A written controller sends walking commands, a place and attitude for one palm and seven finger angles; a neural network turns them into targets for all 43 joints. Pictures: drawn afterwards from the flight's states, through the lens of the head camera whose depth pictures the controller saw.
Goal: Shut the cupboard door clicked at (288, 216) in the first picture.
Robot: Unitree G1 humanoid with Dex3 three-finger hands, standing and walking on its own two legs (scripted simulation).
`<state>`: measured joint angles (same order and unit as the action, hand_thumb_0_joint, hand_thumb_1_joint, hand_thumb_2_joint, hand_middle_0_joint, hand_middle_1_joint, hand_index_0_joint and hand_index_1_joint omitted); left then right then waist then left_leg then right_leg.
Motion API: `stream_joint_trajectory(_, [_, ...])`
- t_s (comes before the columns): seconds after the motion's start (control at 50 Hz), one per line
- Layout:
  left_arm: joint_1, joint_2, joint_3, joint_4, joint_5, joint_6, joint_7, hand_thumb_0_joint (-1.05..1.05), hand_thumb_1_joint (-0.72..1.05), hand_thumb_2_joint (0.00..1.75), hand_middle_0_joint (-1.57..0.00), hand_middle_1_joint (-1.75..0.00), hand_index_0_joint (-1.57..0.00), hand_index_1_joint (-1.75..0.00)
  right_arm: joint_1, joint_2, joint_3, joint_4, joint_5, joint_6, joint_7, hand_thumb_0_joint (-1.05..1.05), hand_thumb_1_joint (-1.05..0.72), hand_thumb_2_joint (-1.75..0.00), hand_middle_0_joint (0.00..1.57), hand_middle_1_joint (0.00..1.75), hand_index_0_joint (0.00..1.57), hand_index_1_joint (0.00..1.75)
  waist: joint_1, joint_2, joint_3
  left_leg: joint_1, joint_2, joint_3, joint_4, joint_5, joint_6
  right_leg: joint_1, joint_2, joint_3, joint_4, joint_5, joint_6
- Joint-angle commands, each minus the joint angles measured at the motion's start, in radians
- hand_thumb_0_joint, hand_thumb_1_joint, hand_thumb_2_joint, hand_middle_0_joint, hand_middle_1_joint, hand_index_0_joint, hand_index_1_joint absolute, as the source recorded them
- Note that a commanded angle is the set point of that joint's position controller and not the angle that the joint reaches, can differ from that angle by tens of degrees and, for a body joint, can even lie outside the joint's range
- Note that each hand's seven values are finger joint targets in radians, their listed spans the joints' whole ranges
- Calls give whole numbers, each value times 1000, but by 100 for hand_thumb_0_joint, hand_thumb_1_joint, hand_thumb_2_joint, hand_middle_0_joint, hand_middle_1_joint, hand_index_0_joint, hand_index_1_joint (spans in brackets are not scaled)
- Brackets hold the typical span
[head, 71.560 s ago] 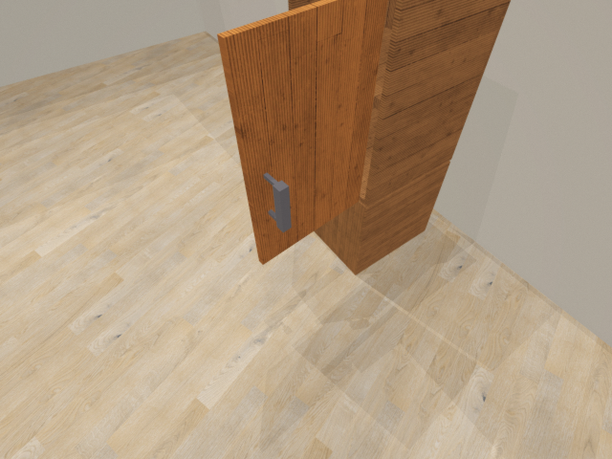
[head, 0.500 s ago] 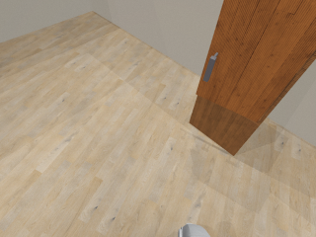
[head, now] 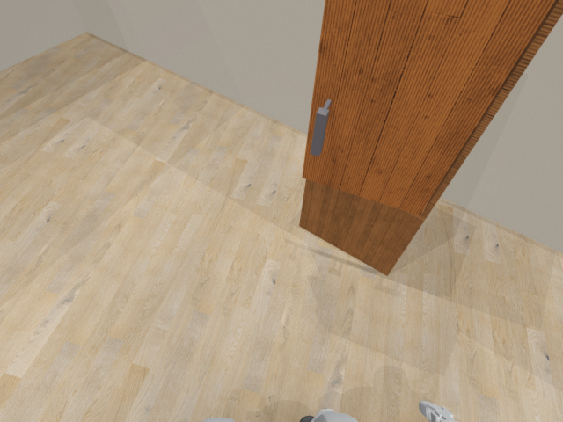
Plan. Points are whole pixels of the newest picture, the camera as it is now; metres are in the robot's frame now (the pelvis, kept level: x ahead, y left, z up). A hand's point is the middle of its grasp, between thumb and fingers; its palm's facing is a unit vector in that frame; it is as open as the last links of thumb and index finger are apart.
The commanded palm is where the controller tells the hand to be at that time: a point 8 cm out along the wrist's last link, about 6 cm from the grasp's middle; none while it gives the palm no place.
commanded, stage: turn to face it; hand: left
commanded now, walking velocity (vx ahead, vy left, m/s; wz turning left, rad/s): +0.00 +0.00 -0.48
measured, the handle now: (322, 127) +0.78 -0.05 -0.10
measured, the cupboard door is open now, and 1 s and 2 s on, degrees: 12 12 12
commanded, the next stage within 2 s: take the last steps up to it in 0.40 s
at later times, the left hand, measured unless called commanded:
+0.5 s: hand (180, 391) +0.18 +0.18 -0.16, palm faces -0.20 -0.95 -0.24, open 7.4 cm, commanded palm none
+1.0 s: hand (202, 384) +0.19 +0.14 -0.15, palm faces -0.22 -0.95 -0.21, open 7.3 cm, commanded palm none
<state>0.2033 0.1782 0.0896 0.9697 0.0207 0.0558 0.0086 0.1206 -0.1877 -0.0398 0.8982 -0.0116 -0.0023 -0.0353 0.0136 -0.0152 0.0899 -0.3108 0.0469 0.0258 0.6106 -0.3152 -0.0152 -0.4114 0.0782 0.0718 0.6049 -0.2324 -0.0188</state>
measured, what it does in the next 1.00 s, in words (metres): walks ahead, turning right: right foot, then left foot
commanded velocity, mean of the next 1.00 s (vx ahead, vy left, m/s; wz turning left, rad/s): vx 0.14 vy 0.00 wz -0.18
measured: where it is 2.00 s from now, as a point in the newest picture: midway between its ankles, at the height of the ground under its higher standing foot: (293, 399)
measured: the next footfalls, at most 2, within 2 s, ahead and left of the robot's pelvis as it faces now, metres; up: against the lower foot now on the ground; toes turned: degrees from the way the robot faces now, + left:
right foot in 0.24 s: +0.08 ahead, -0.13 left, +0.00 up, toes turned -11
left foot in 0.52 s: +0.13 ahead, +0.11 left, +0.00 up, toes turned -9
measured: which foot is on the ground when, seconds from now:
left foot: down 0.00-0.24, up 0.26-0.50, down 0.52-0.80, up 0.82-1.00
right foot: up 0.00-0.22, down 0.24-0.52, up 0.54-0.78, down 0.80-1.00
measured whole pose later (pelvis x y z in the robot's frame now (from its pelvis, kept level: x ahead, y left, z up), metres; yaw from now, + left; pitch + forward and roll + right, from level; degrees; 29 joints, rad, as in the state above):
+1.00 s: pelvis +0.13 -0.03 +0.02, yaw -16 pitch +0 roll +0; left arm 0.31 0.16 0.06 1.07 0.02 -0.04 0.01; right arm 0.31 -0.19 -0.04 1.06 -0.02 0.01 0.01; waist -0.02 0.01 0.04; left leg -0.45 0.08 0.09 0.86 -0.36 -0.02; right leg -0.07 0.00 -0.06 0.38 -0.31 -0.03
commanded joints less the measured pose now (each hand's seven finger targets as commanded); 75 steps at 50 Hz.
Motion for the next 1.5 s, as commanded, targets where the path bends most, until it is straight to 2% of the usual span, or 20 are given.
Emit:
stream_joint_trajectory(0.0, [-78, 135, 36, -137, 15, -21, -25, 0, 90, 90, -20, -30, -20, -30, 134, -212, -51, -36, -27, -5, -15, 0, -90, -90, 20, 30, 20, 30, -49, 192, -35, 123, 402, -350, -379, 159, 206, -209, -55, -23, 466, -262, 42])
stream_joint_trajectory(0.06, [-33, 94, 19, -132, 2, -27, -36, 0, 90, 90, -20, -30, -20, -30, 73, -188, -39, -60, -31, -7, -18, 0, -90, -90, 20, 30, 20, 30, -15, 183, -94, 254, 287, -68, -206, 648, 158, -159, -89, -84, 354, -252, 53])
stream_joint_trajectory(0.14, [-22, 96, 5, -137, 1, -36, -37, 0, 90, 90, -20, -30, -20, -30, 118, -215, -52, -35, -20, 5, -9, 0, -90, -90, 20, 30, 20, 30, -35, 233, -136, 281, 249, 32, -102, 725, 97, 37, -50, -170, 45, -96, 29])
stream_joint_trajectory(0.18, [67, 133, 13, -113, 2, -43, -33, 0, 90, 90, -20, -30, -20, -30, 101, -221, -55, -41, -8, 11, 0, 0, -90, -90, 20, 30, 20, 30, 12, 169, -151, 172, 207, 80, 11, 575, 46, 231, -57, -164, -138, 153, 14])
stream_joint_trajectory(0.22, [187, 301, 45, -76, 11, -61, -7, 0, 90, 90, -20, -30, -20, -30, 58, -114, -32, -98, 8, 12, 10, 0, -90, -90, 20, 30, 20, 30, 71, -233, -195, -220, -7, 134, 408, -284, -41, 500, -451, 290, -192, 826, -182])
stream_joint_trajectory(0.26, [130, 272, 39, -86, 9, -47, 14, 0, 90, 90, -20, -30, -20, -30, 37, -109, -25, -85, 7, 30, -6, 0, -90, -90, 20, 30, 20, 30, 49, -222, -169, -280, 33, -40, 558, -306, -35, 415, -425, 311, -196, 634, -256])
stream_joint_trajectory(0.44, [-53, 214, 19, -110, 3, -27, 11, 0, 90, 90, -20, -30, -20, -30, 203, -86, -11, 19, 0, 21, 8, 0, -90, -90, 20, 30, 20, 30, -57, -106, -128, 108, -3, 32, -56, 49, -25, 106, -256, 146, -173, 173, -112])
stream_joint_trajectory(0.48, [-18, 123, 0, -117, -11, -18, 1, 0, 90, 90, -20, -30, -20, -30, 235, -192, -23, 27, -17, -1, 3, 0, -90, -90, 20, 30, 20, 30, -48, 214, -117, 198, 224, -251, -286, 149, 70, -34, -80, 8, 16, -97, -1])
stream_joint_trajectory(0.52, [-40, 123, -4, -121, 0, -20, -7, 0, 90, 90, -20, -30, -20, -30, 216, -232, -26, 12, -30, -2, -3, 0, -90, -90, 20, 30, 20, 30, -50, 233, -79, 70, 370, -429, -407, -43, 200, -32, -61, -38, 278, -323, 22])
stream_joint_trajectory(0.72, [21, 59, -20, -22, 0, -68, -38, 0, 90, 90, -20, -30, -20, -30, 257, -155, -21, 109, -15, -19, 7, 0, -90, -90, 20, 30, 20, 30, -18, 131, -74, 86, 173, -70, -260, -30, 103, 249, -49, -165, -169, -45, -4])
stream_joint_trajectory(0.78, [227, 230, 21, 55, 2, -81, -13, 0, 90, 90, -20, -30, -20, -30, 166, -62, -3, 53, -8, -27, 23, 0, -90, -90, 20, 30, 20, 30, 78, -203, -47, -328, -9, 121, 177, -290, 4, 519, -438, 345, -414, -258, -198])
stream_joint_trajectory(0.8, [238, 202, 16, 62, 0, -87, -4, 0, 90, 90, -20, -30, -20, -30, 105, -86, -14, 49, -16, -22, 22, 0, -90, -90, 20, 30, 20, 30, 85, -209, -1, -376, 19, 36, 322, -263, 9, 462, -445, 401, -438, -226, -236])
stream_joint_trajectory(0.9, [127, 111, -8, 48, 5, -108, 7, 0, 90, 90, -20, -30, -20, -30, 140, -35, -13, 81, -12, -16, 40, 0, -90, -90, 20, 30, 20, 30, -13, -94, 28, -271, 65, 25, 322, -68, -1, 308, -361, 95, -404, 71, -196])
stream_joint_trajectory(1.04, [109, 129, -6, 80, 0, -106, 1, 0, 90, 90, -20, -30, -20, -30, 240, -53, -12, 109, -11, -40, 45, 0, -90, -90, 20, 30, 20, 30, -79, -34, -10, 129, -3, 93, -72, 136, 11, 151, -275, -33, -254, 31, -115])
stream_joint_trajectory(1.06, [122, 99, -11, 80, -2, -100, -1, 0, 90, 90, -20, -30, -20, -30, 336, -95, -20, 146, -17, -51, 39, 0, -90, -90, 20, 30, 20, 30, -110, 79, -57, 275, 26, 25, -138, 139, 28, 91, -207, -76, -69, 41, -85])
stream_joint_trajectory(1.08, [173, 51, -18, 66, -8, -97, -5, 0, 90, 90, -20, -30, -20, -30, 435, -185, -38, 169, -33, -57, 25, 0, -90, -90, 20, 30, 20, 30, -122, 265, -132, 426, 244, -256, -216, 139, 122, -68, -93, -160, 191, -151, -33])
stream_joint_trajectory(1.12, [87, 54, -32, 20, 0, -101, -3, 0, 90, 90, -20, -30, -20, -30, 456, -224, -38, 160, -29, -42, 9, 0, -90, -90, 20, 30, 20, 30, -129, 200, -127, 351, 401, -471, -335, 113, 254, -192, -87, -95, 548, -380, -34])
stream_joint_trajectory(1.32, [223, 40, -36, 93, 5, -75, 0, 0, 90, 90, -20, -30, -20, -30, 114, -72, 6, 113, -3, -15, 11, 0, -90, -90, 20, 30, 20, 30, 55, -25, -10, -153, 86, -6, -215, -87, 65, 306, -137, -55, -172, 16, 16])
stream_joint_trajectory(1.36, [144, 139, -38, 75, 4, -82, 8, 0, 90, 90, -20, -30, -20, -30, 193, -16, 17, 124, 3, 0, 21, 0, -90, -90, 20, 30, 20, 30, -18, -117, -8, 9, -5, 57, -136, -76, 5, 125, -344, 172, -369, -87, -64])
stream_joint_trajectory(1.48, [81, 138, -27, 75, -11, -76, 33, 0, 90, 90, -20, -30, -20, -30, 248, -40, 6, 190, 4, 16, 5, 0, -90, -90, 20, 30, 20, 30, -19, -73, -113, 89, 37, 45, -140, 192, -6, 330, -296, 32, -173, 736, -58])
